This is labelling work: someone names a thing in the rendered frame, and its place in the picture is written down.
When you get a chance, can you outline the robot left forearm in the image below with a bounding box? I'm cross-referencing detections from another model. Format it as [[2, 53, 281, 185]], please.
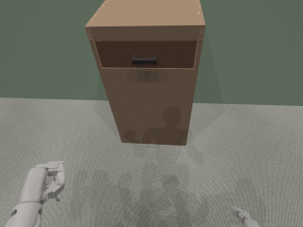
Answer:
[[6, 201, 43, 227]]

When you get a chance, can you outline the handle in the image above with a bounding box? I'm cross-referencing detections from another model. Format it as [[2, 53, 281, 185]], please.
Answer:
[[132, 54, 157, 65]]

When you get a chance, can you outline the drawer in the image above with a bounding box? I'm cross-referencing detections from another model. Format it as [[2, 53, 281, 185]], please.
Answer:
[[95, 40, 197, 68]]

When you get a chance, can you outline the robot right hand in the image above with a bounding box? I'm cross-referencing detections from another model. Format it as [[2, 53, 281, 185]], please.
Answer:
[[230, 206, 259, 227]]

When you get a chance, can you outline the robot left hand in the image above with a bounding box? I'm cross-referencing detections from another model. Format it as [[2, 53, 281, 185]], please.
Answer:
[[19, 161, 65, 204]]

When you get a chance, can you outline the cabinet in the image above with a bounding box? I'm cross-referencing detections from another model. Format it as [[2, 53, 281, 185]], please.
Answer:
[[85, 0, 205, 146]]

